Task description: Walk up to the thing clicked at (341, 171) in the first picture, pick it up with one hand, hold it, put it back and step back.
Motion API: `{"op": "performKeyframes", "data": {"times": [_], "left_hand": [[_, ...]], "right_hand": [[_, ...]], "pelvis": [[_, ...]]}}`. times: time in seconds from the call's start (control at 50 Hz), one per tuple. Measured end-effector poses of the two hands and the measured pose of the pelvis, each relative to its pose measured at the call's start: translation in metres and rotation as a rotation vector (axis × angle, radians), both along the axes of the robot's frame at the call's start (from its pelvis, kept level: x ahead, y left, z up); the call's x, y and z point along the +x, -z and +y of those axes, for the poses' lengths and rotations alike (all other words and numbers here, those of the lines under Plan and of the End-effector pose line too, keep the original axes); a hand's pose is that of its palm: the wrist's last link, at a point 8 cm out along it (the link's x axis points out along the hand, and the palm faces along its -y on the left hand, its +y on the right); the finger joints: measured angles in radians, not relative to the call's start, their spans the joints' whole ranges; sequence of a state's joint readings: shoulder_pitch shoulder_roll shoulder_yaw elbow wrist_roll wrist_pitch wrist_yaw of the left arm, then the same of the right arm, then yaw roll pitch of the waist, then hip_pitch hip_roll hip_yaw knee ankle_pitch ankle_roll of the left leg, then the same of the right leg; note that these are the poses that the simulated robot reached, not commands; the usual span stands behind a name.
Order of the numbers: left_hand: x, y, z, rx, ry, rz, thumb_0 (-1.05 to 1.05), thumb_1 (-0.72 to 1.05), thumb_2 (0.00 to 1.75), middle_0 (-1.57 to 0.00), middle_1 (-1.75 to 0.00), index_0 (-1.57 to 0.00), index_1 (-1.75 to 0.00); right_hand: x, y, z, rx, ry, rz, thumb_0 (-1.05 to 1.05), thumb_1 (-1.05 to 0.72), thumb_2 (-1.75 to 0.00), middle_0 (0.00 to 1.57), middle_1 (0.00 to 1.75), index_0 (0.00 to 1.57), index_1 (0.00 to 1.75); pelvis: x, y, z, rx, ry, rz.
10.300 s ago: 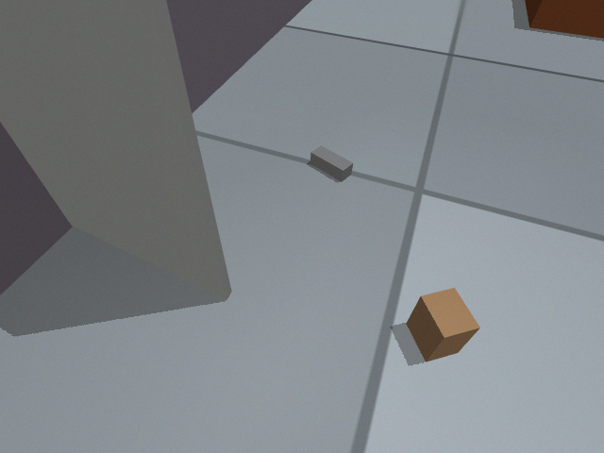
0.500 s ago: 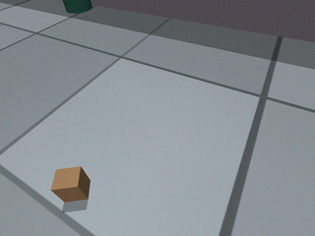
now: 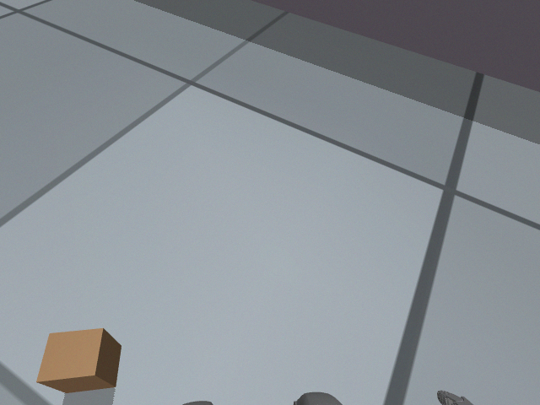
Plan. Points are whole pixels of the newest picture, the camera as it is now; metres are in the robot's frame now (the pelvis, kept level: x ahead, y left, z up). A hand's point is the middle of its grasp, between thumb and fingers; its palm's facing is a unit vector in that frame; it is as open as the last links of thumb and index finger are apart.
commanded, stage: walk up
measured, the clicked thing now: out of the picture +0.11 +1.49 -0.73
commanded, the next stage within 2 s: none
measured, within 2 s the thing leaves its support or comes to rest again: neither
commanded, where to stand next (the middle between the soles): +0.50 -0.01 m, yaw -1 degrees
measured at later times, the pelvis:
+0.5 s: pelvis +0.20 -0.04 +0.00, yaw +0 degrees
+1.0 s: pelvis +0.36 +0.00 -0.01, yaw +19 degrees
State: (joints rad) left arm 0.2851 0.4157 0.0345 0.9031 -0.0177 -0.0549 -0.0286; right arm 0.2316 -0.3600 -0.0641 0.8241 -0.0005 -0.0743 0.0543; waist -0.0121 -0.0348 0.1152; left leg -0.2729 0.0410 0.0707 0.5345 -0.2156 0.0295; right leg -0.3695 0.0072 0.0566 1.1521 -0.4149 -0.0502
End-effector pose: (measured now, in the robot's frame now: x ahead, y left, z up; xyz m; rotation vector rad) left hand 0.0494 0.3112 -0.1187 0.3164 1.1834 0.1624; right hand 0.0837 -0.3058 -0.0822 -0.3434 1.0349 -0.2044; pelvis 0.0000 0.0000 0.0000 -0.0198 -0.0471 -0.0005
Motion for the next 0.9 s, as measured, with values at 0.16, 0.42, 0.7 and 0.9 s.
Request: {"op": "performKeyframes", "data": {"times": [0.16, 0.42, 0.7, 0.9], "left_hand": [[0.095, -0.022, 0.002, 0.032, 0.058, -0.064, 0.01, 0.90, 0.90, -0.20, -0.30, -0.20, -0.30], [0.189, -0.037, -0.038, 0.090, 0.017, -0.126, 0.01, 0.90, 0.89, -0.20, -0.30, -0.20, -0.30], [0.244, -0.010, 0.000, 0.035, -0.132, -0.152, 0.01, 0.90, 0.89, -0.20, -0.30, -0.20, -0.30], [0.309, 0.011, 0.018, -0.023, -0.204, -0.142, 0.01, 0.90, 0.90, -0.20, -0.30, -0.20, -0.30]], "right_hand": [[0.028, 0.004, -0.013, 0.004, 0.032, 0.050, 0.00, -0.90, -0.90, 0.20, 0.30, 0.20, 0.30], [0.129, 0.049, -0.043, 0.074, 0.010, 0.138, 0.01, -0.91, -0.90, 0.20, 0.30, 0.20, 0.30], [0.277, 0.012, -0.025, -0.029, -0.157, 0.160, 0.00, -0.91, -0.90, 0.20, 0.30, 0.20, 0.30], [0.360, -0.012, 0.004, -0.126, -0.219, 0.076, 0.00, -0.91, -0.90, 0.20, 0.30, 0.20, 0.30]], "pelvis": [[0.066, -0.004, -0.006, 0.029, 0.021, -0.006], [0.171, 0.008, -0.039, 0.034, 0.013, -0.007], [0.270, 0.011, -0.017, -0.012, -0.164, 0.011], [0.334, 0.010, 0.003, 0.013, -0.280, 0.004]]}}
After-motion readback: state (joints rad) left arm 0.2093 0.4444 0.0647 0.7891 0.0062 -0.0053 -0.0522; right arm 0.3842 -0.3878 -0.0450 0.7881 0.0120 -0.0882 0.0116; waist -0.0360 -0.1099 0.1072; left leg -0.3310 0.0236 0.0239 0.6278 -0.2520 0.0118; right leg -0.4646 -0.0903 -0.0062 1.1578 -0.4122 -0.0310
